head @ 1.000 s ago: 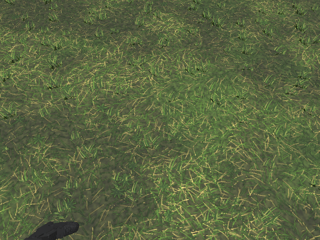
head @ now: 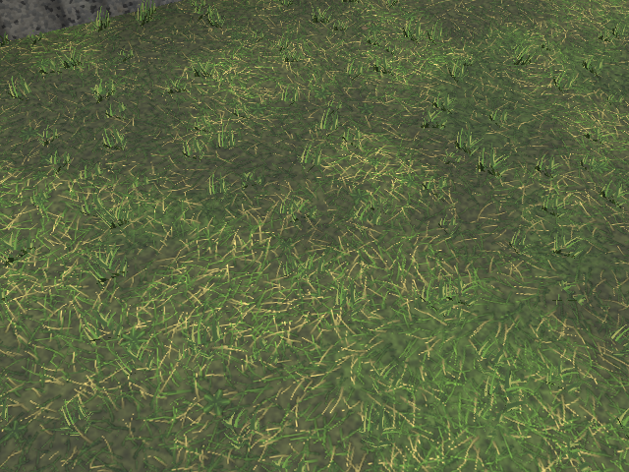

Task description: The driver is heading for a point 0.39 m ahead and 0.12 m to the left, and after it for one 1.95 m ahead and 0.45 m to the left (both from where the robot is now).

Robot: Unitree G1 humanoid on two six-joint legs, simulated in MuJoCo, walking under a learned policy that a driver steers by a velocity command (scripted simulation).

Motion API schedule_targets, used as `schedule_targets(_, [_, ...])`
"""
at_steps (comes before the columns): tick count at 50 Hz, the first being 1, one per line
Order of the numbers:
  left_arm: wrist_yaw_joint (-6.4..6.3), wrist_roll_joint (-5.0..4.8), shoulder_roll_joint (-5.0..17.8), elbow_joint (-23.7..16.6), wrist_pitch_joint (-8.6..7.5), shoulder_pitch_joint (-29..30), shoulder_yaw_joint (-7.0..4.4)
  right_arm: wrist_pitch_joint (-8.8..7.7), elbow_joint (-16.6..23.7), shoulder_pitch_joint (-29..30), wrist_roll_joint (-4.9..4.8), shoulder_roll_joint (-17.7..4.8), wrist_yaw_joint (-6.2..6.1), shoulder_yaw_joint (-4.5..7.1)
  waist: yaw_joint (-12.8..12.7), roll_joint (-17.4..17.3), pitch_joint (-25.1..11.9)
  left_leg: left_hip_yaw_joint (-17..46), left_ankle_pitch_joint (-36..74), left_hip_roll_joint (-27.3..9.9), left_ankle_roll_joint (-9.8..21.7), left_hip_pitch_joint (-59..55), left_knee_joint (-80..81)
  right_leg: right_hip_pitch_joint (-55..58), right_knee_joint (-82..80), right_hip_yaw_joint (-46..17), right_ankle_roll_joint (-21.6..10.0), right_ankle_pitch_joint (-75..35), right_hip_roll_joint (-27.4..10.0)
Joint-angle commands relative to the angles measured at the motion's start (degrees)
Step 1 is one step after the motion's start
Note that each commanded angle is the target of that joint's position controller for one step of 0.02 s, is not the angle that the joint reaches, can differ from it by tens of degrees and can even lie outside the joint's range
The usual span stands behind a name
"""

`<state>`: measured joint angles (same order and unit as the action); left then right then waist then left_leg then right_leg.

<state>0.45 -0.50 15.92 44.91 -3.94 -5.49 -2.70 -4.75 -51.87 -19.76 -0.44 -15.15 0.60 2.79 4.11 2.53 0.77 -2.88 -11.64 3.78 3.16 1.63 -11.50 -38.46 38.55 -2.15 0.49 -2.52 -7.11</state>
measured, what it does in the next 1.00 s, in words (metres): walks ahead, turning left: right foot, then left foot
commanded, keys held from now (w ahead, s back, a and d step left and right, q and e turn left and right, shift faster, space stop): w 0.04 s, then w+q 0.70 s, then w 0.26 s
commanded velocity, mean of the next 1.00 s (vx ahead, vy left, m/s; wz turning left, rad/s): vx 0.50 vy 0.00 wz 0.37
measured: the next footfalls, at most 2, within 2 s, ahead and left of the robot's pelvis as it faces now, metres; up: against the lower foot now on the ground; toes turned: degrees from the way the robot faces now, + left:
right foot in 0.16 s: +0.28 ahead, -0.15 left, +0.00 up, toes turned +0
left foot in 0.70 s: +0.52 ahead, +0.14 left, +0.00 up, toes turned +22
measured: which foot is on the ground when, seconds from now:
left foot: down 0.00-0.18, up 0.20-0.68, down 0.70-1.00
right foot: up 0.00-0.14, down 0.16-0.72, up 0.74-1.00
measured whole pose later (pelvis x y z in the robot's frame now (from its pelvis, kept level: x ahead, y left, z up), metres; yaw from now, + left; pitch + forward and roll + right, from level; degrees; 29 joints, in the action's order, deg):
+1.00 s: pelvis +0.54 +0.07 +0.00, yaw +25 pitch +1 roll +0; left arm 0.2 0.1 17.0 46.9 -4.9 -5.0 -3.7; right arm -3.6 -45.7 -18.0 -0.3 -14.0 0.3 3.6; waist 2.6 2.3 2.0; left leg 1.2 -10.5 5.4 5.1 6.1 -15.7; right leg -38.7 47.0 -2.9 2.3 3.2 -8.2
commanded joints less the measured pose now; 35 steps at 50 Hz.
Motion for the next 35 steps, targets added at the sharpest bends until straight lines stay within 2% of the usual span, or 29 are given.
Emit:
schedule_targets(1, [0.87,-0.41,2.61,-4.94,-1.1,6.95,-0.15,-0.15,1.58,-1.49,-0.52,-10.11,-0.5,2.24,0.55,-5.59,3.22,6.53,12.45,-15.57,8.26,1.9,4.14,2.31,-5.81,1.68,-0.44,-3.69,1.91])
schedule_targets(3, [1.52,-0.46,3.32,-6.13,-1.41,9.19,-0.28,0.55,0.6,-2.74,-0.78,-10.25,-0.69,2.43,0.51,-5.75,3.89,7.81,14.08,-17.55,7.72,-1.98,1.84,1.6,-8.17,0.82,-1.59,-0.69,2.28])
schedule_targets(5, [1.9,-0.34,4.72,-6.22,-1.82,7.84,-0.76,1.19,0.27,-2.41,-0.97,-10.89,-1.0,2.75,-1.35,-6.41,3.05,9.57,17.94,-18.77,6.85,-4.47,-1.49,4.52,-10.16,0.56,-2.71,3.58,3.2])
schedule_targets(6, [1.85,-0.27,5.84,-5.52,-2.03,4.97,-1.28,1.45,0.45,-1.5,-0.99,-11.53,-1.11,2.96,-3.22,-7.19,1.44,9.84,23.7,-18.45,6.31,-4.59,-4.68,9.25,-10.82,1.46,-3.37,5.72,4.43])
schedule_targets(7, [1.54,-0.13,7.61,-3.61,-2.19,-1.62,-2.34,1.71,0.75,-0.23,-0.95,-11.42,-1.18,2.84,-6.98,-6.9,-2.44,8.48,30.79,-16.23,5.1,-2.98,-11.92,18.92,-12.39,2.96,-4.59,5.72,5.94])
schedule_targets(8, [0.93,0.4,10.76,-1.02,-2.21,-11.65,-3.72,1.74,1.54,-0.16,-0.27,-9.11,-1.2,1.92,-11.09,-5.41,-10.13,6.55,27.02,-12.88,3.24,4.37,-24.55,35.31,-9.59,0.46,-6.81,4.45,2.71])
schedule_targets(9, [0.34,1.54,16.56,0.0,-1.88,-18.91,-5.11,0.97,3.2,-5.44,0.49,-2.97,-0.94,0.12,-10.58,6.4,-19.98,2.68,5.07,-4.98,-0.68,25.2,-46.68,58.69,-9.47,-19.76,-13.32,8.6,-12.24])
schedule_targets(10, [0.52,0.98,13.77,0.67,-1.44,-20.44,-4.37,-0.05,2.43,-7.32,-0.72,-2.61,-0.7,-0.21,-10.62,14.31,-25.6,8.26,-22.15,-0.93,-1.71,35.87,-58.58,63.17,-18.75,-38.35,-17.69,18.97,-17.93])
schedule_targets(11, [0.41,0.53,9.66,0.18,-1.43,-16.73,-3.1,-0.49,3.04,-2.78,-2.33,-8.74,-0.61,1.53,-10.99,8.02,-16.25,10.98,-19.73,-4.57,-1.14,41.05,-63.25,56.0,-20.86,-32.03,-14.71,24.62,-15.86])
schedule_targets(12, [0.21,0.41,7.57,-0.3,-1.5,-12.75,-2.47,-0.55,4.27,1.34,-2.58,-9.27,-0.72,1.8,-9.78,5.6,-9.65,9.19,-14.47,-7.53,-0.68,41.93,-62.47,47.96,-22.28,-23.87,-12.47,23.82,-13.93])
schedule_targets(13, [0.31,0.58,5.76,-0.25,-1.72,-8.87,-1.91,-0.21,4.48,3.03,-2.03,-8.54,-1.02,1.94,-7.9,3.02,-5.19,8.53,-10.1,-9.51,-0.88,39.8,-59.57,40.11,-24.7,-18.02,-11.33,19.92,-11.65])
schedule_targets(14, [0.41,0.94,4.04,-0.22,-2.16,-6.25,-1.48,0.57,4.14,2.58,-1.5,-7.88,-1.23,2.39,-6.02,3.91,-2.81,9.07,-6.89,-11.2,-0.97,36.86,-56.66,34.89,-26.77,-12.78,-10.28,16.1,-9.53])
schedule_targets(15, [0.49,1.3,3.76,0.09,-2.48,-4.82,-1.52,1.43,3.79,1.05,-1.5,-6.5,-1.2,2.35,-4.61,4.67,-1.97,9.11,-4.89,-11.92,-1.19,33.62,-55.72,31.33,-28.54,-9.33,-9.92,13.65,-8.61])
schedule_targets(17, [0.44,1.38,4.22,0.94,-3.14,-4.03,-1.88,2.78,4.17,0.93,-1.5,-4.35,-1.18,2.22,-3.45,3.21,-0.49,8.89,-2.3,-12.33,-1.69,33.22,-54.42,28.56,-30.82,-3.9,-10.54,8.01,-8.19])
schedule_targets(20, [-0.29,1.66,5.73,2.38,-3.3,-5.08,-2.5,3.38,6.0,4.19,-1.06,-4.05,-1.11,2.41,-3.48,1.19,1.24,9.68,5.12,-12.34,-2.48,37.37,-48.11,29.73,-31.99,2.16,-10.86,2.71,-7.85])
schedule_targets(24, [-1.21,1.33,7.45,3.32,-2.6,-6.5,-2.9,2.67,8.27,10.82,-0.73,-2.81,0.41,1.8,-5.61,-0.15,2.92,5.59,14.94,-11.31,-2.38,36.28,-34.6,31.93,-32.77,9.19,-9.66,0.11,-6.55])
schedule_targets(27, [-1.52,0.68,8.82,4.6,-1.61,-9.79,-3.41,2.58,10.96,16.74,-0.67,-2.1,1.49,1.21,-8.0,-1.36,4.91,3.03,14.88,-10.74,-1.45,38.08,-28.62,37.45,-31.82,11.52,-9.56,-1.85,-8.29])
schedule_targets(30, [-1.55,-0.18,9.91,5.51,-0.13,-11.56,-3.91,2.68,13.54,19.66,-0.77,-2.63,2.5,1.24,-8.15,-0.82,5.46,0.65,9.44,-9.37,0.27,39.11,-25.45,44.09,-27.8,13.29,-8.68,-9.65,-10.06])
schedule_targets(32, [-1.79,-0.67,11.44,5.12,0.7,-10.4,-4.36,2.93,14.34,17.79,-0.82,-4.29,2.84,2.07,-5.83,1.18,2.67,-2.56,3.74,-6.06,2.3,33.36,-25.07,46.15,-21.19,14.95,-7.47,-27.93,-10.16])
schedule_targets(33, [-1.95,-0.92,12.21,4.87,1.16,-9.73,-4.58,3.14,13.96,14.32,-0.93,-5.69,2.82,2.87,-3.48,2.34,0.13,-4.12,0.73,-3.84,3.56,28.21,-25.42,46.32,-15.22,15.52,-6.87,-36.83,-9.93])
schedule_targets(34, [-2.03,-1.14,12.63,4.59,1.61,-8.73,-4.64,3.26,12.52,7.44,-1.17,-7.97,2.57,4.22,0.65,2.25,-3.54,-4.98,0.69,-1.38,5.31,18.97,-23.47,44.16,-5.44,16.43,-5.81,-40.3,-8.71])
schedule_targets(35, [-2.14,-0.99,11.78,4.18,1.54,-8.25,-4.18,3.52,9.93,-2.38,-1.24,-11.69,1.65,6.3,5.63,-0.06,-8.47,-2.17,3.8,-0.47,7.71,2.87,-19.47,35.3,8.83,17.15,-3.46,-32.07,-6.3])
Keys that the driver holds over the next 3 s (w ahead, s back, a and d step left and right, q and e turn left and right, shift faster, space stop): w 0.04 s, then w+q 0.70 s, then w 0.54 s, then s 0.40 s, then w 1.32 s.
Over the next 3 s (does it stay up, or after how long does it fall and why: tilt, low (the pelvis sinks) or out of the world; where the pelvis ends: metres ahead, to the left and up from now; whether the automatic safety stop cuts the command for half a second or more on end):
stays up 1.36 0.37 0.00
